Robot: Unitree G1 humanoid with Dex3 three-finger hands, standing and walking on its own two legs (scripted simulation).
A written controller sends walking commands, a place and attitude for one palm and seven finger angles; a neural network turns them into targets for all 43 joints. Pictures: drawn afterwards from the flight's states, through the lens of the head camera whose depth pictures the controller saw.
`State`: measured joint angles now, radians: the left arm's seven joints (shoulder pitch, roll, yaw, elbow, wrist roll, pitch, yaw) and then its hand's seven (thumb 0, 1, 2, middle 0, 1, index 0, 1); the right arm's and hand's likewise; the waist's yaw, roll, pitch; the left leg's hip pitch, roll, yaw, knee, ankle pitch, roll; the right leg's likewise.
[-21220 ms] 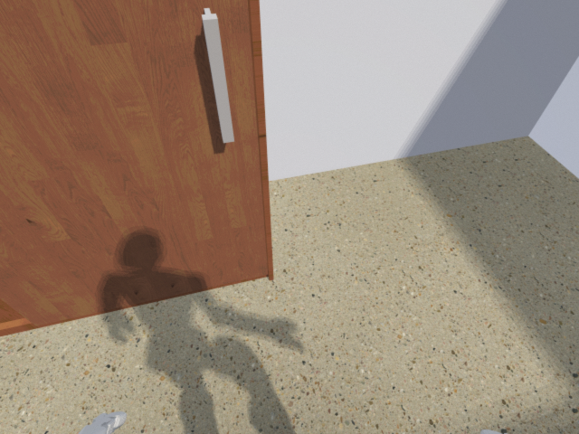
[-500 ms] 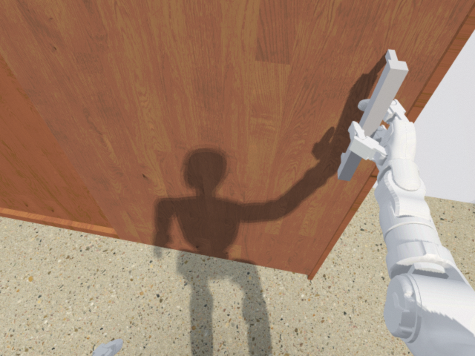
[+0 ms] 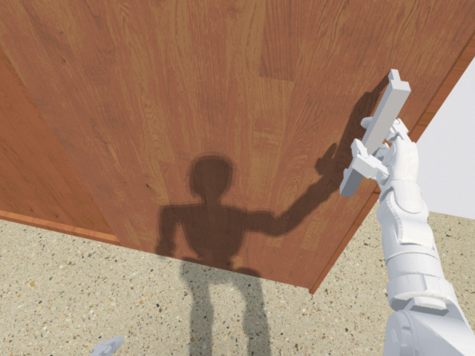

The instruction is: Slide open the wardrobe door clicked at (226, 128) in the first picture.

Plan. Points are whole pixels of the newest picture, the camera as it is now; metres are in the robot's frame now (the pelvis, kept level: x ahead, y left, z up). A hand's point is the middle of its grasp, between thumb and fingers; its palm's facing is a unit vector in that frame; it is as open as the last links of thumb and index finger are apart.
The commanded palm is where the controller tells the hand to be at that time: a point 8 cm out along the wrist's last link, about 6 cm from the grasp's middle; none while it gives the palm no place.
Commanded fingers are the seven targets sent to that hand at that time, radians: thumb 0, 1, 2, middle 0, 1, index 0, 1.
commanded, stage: tug the door sideways, standing still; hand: right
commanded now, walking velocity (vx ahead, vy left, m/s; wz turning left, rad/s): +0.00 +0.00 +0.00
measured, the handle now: (367, 140) +0.50 -0.16 +0.12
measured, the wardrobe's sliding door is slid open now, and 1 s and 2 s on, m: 0.00 0.00 0.01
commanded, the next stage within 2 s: step sideways, sliding the door along in 0.96 s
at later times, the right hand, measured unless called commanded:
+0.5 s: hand (355, 155) +0.44 -0.13 +0.13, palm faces +0.17 +0.99 -0.03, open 6.0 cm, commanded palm +0.42 -0.13 +0.13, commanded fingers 0.00 -0.90 -0.90 0.45 1.40 0.45 1.40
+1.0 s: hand (354, 156) +0.44 -0.13 +0.13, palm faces +0.16 +0.99 -0.04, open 6.1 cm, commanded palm +0.42 -0.12 +0.13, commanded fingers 0.00 -0.90 -0.90 0.45 1.40 0.45 1.40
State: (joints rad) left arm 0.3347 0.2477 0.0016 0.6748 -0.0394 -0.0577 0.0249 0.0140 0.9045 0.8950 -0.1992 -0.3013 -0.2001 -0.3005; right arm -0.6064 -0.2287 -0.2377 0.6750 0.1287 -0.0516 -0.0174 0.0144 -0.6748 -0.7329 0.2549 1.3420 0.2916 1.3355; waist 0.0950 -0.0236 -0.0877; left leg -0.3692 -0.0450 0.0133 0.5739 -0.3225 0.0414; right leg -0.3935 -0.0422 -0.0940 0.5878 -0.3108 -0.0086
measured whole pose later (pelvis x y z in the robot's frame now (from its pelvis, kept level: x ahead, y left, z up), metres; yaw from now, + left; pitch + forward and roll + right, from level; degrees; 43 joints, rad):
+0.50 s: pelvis -0.01 -0.01 -0.01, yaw -5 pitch +8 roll +1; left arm 0.31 0.22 0.01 0.76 -0.01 -0.10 0.00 0.01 0.90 0.89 -0.20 -0.30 -0.20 -0.30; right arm -0.83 -0.16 -0.09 0.88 0.12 -0.07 -0.17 0.01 -0.71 -0.83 0.29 1.39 0.29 1.39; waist 0.06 -0.03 -0.06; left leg -0.42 -0.01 0.09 0.63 -0.34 0.03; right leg -0.48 -0.01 -0.02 0.66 -0.31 -0.02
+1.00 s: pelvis -0.02 +0.00 -0.01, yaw -6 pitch +9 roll +1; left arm 0.33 0.24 0.01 0.81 -0.01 -0.19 -0.01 0.01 0.91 0.89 -0.20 -0.30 -0.20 -0.30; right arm -0.90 -0.16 -0.02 0.98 0.15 -0.14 -0.19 0.00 -0.73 -0.81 0.29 1.39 0.24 1.40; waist 0.05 -0.03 -0.06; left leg -0.46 -0.01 0.11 0.66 -0.35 0.04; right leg -0.53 0.00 0.00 0.69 -0.31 -0.01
